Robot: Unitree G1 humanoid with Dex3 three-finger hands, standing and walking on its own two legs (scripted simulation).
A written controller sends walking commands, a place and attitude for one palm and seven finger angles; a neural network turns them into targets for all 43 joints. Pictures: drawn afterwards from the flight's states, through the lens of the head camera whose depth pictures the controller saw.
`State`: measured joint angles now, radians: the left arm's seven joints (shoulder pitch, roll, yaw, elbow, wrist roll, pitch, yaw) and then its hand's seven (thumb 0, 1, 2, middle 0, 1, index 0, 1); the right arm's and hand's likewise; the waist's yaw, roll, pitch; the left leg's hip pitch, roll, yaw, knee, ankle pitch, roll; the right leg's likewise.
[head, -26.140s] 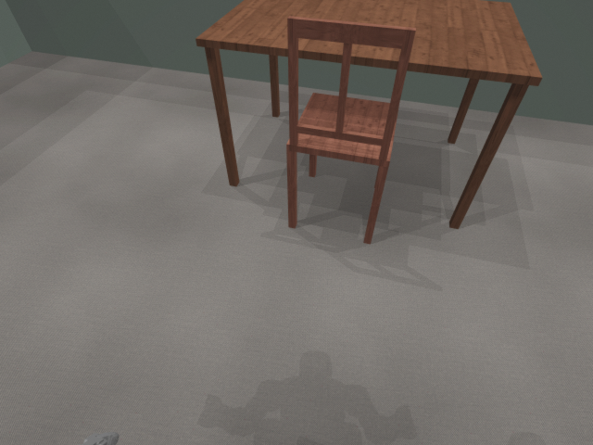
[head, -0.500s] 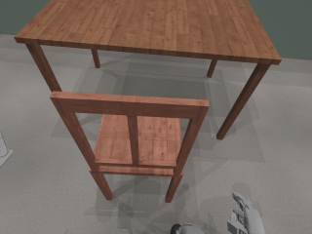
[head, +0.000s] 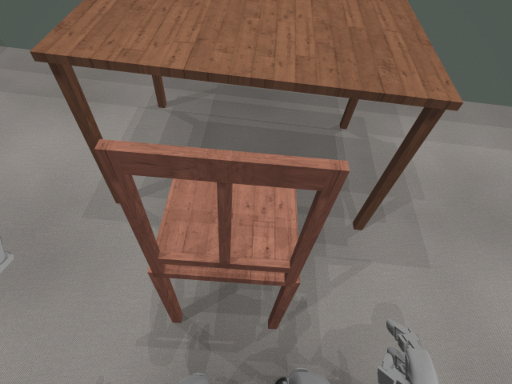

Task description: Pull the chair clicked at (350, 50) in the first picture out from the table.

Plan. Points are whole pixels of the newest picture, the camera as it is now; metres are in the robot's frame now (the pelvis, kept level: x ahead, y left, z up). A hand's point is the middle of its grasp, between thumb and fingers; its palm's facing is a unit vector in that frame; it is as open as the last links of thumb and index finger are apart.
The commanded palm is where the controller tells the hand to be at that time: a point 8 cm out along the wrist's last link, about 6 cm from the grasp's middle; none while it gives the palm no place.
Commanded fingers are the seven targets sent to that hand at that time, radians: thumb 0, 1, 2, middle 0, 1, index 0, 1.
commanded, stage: step back with the hand held close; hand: left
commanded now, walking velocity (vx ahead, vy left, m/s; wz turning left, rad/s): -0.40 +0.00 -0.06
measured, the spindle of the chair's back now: (224, 226) +0.40 +0.07 -0.05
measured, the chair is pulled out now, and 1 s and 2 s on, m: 0.28 0.28 0.28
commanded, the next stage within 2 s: stop stepping back and stand still in 0.50 s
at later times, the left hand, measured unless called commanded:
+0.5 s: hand out of the picture +0.15 +0.27 +0.19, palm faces +0.42 -0.78 -0.46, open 7.4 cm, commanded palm +0.09 +0.30 +0.20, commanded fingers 0.00 0.90 0.90 -0.20 -0.30 -0.20 -0.30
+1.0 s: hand out of the picture +0.07 +0.24 +0.18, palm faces +0.36 -0.82 -0.44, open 7.4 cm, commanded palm +0.01 +0.28 +0.20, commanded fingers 0.00 0.90 0.90 -0.20 -0.30 -0.20 -0.30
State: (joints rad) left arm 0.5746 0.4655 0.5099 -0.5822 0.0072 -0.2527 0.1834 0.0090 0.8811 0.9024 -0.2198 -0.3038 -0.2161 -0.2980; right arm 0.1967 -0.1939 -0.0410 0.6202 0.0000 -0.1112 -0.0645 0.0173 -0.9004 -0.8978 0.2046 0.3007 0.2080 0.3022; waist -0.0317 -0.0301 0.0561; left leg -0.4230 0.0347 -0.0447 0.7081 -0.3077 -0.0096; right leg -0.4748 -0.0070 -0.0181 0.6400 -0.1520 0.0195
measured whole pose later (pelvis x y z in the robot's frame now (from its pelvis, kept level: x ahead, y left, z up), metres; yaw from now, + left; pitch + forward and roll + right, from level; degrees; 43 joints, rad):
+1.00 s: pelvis -0.15 +0.00 +0.02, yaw -5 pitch -2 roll -1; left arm 0.58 0.41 0.42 -0.49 -0.02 -0.22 0.17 0.01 0.89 0.90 -0.21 -0.30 -0.21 -0.30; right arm 0.27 -0.19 -0.01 0.66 0.02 -0.18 -0.07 0.02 -0.90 -0.90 0.20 0.30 0.20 0.30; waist -0.02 -0.03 0.02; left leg -0.28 0.02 -0.02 0.50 -0.20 0.01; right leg -0.21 -0.01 -0.01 0.43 -0.19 0.02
